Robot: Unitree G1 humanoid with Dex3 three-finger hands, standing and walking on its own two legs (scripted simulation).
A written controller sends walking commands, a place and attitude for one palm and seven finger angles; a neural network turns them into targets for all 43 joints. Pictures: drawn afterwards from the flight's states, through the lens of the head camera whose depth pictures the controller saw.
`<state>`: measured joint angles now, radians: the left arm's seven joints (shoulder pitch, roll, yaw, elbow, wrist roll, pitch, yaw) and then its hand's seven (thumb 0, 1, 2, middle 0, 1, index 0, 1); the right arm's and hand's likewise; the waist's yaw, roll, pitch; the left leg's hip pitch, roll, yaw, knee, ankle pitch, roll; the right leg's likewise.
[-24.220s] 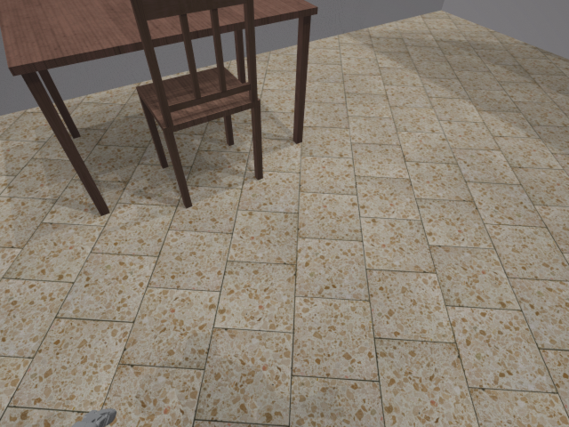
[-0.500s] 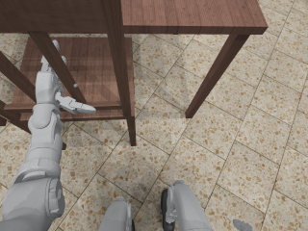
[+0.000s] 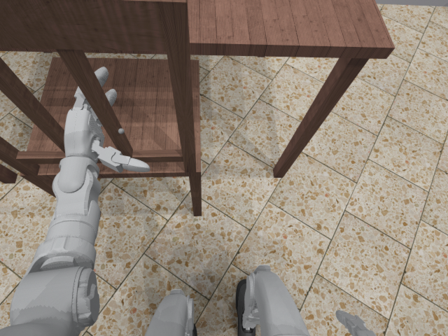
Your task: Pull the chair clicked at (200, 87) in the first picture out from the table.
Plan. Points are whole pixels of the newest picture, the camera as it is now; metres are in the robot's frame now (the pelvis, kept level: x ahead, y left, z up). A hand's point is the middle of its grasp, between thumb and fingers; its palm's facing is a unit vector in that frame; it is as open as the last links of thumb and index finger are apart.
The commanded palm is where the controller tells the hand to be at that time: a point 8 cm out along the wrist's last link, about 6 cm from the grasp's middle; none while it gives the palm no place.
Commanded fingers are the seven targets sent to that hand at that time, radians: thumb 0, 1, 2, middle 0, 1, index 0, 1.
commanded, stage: hook a spindle and tug to test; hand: left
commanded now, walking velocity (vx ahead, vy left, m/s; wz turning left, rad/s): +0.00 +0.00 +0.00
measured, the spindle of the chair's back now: (38, 114) +0.49 +0.30 +0.03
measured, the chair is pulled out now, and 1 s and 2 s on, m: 0.00 0.00 0.01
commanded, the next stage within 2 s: step backward, pulling the chair out in 1.26 s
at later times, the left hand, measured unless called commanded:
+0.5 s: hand (118, 131) +0.46 +0.17 +0.02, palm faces +0.02 -1.00 -0.03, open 8.0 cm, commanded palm +0.43 +0.21 +0.02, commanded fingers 0.00 0.79 0.85 -0.50 -1.45 -0.50 -1.45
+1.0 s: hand (120, 130) +0.46 +0.17 +0.02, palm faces +0.04 -1.00 -0.01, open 5.2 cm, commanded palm +0.42 +0.20 +0.02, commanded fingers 0.00 0.90 0.90 -0.50 -1.45 -0.50 -1.45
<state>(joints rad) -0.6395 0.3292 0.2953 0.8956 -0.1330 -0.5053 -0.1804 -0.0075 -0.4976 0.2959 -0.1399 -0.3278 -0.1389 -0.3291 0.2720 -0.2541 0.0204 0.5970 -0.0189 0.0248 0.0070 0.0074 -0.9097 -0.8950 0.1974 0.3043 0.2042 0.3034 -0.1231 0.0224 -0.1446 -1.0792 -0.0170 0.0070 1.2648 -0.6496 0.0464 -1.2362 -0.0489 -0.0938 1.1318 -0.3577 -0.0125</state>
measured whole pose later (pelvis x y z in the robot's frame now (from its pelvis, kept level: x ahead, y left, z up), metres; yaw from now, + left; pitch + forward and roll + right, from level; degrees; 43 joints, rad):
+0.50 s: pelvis -0.01 +0.00 +0.00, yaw +0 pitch +26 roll -2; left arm -0.67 0.35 0.31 0.94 -0.14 -0.51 -0.18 0.00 0.26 0.62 -0.48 -1.39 -0.46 -1.39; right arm 0.29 -0.27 0.02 0.61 -0.02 0.01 0.00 0.01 -0.91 -0.90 0.20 0.30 0.20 0.30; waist -0.13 0.02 -0.14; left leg -1.09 -0.02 0.01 1.27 -0.64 0.04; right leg -1.25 -0.05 -0.09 1.14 -0.35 -0.02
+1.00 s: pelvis +0.01 +0.00 +0.00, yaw +0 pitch +27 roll -2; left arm -0.58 0.31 0.28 0.83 -0.16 -0.48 -0.13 0.02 0.76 0.80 -0.43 -1.45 -0.43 -1.45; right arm 0.29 -0.25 0.01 0.59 -0.01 0.03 0.02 0.01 -0.91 -0.89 0.20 0.30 0.20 0.30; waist -0.11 0.02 -0.16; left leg -1.06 -0.02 0.01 1.24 -0.65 0.04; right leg -1.22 -0.04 -0.09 1.12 -0.36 -0.01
